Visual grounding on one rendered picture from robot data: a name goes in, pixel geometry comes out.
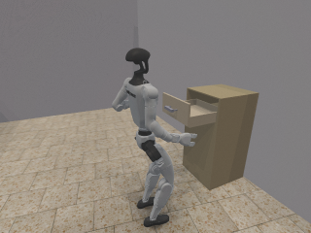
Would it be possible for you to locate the drawer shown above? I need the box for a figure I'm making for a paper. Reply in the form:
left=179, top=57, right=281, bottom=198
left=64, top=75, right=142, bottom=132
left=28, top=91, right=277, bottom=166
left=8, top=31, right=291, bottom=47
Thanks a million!
left=162, top=92, right=218, bottom=128

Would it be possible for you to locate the handle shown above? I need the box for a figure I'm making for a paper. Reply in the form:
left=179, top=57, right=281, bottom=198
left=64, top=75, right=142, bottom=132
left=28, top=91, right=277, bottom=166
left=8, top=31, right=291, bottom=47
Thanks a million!
left=164, top=106, right=178, bottom=113

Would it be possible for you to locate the robot right foot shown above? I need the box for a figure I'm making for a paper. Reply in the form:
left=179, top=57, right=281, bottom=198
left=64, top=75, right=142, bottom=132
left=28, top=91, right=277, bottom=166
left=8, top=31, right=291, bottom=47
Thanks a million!
left=143, top=215, right=169, bottom=227

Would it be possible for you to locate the right robot hand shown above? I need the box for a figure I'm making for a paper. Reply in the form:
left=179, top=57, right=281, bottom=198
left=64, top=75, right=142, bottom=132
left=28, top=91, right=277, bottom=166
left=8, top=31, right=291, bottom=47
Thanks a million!
left=180, top=132, right=197, bottom=147

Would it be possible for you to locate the left robot shin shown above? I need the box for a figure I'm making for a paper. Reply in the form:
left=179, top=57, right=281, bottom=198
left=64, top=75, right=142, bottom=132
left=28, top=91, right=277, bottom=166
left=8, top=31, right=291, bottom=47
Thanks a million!
left=142, top=162, right=161, bottom=203

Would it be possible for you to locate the robot right upper arm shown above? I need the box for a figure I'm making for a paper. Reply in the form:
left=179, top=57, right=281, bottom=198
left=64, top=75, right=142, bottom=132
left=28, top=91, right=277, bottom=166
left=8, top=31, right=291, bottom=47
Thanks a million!
left=142, top=84, right=159, bottom=132

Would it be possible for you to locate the robot left upper arm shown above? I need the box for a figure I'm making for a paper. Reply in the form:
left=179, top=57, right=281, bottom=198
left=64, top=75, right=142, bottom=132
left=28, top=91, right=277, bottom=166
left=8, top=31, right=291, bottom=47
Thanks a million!
left=112, top=78, right=132, bottom=112

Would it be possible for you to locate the cabinet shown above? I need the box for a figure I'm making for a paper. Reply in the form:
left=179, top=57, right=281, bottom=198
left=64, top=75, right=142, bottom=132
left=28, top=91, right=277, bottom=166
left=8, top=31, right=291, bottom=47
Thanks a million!
left=183, top=83, right=259, bottom=191

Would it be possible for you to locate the right robot forearm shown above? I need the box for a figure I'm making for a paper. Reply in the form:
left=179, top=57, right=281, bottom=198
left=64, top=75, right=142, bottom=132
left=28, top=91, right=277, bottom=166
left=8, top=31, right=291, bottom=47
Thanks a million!
left=150, top=121, right=182, bottom=144

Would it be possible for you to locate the left robot forearm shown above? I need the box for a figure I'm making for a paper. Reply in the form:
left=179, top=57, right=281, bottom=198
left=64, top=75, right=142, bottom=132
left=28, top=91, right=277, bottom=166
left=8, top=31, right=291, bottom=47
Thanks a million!
left=122, top=100, right=130, bottom=110

